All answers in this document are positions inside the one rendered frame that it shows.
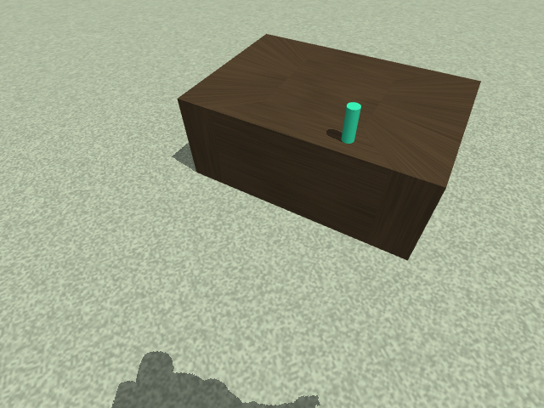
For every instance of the can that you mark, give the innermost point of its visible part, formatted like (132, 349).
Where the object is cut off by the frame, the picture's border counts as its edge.
(350, 124)

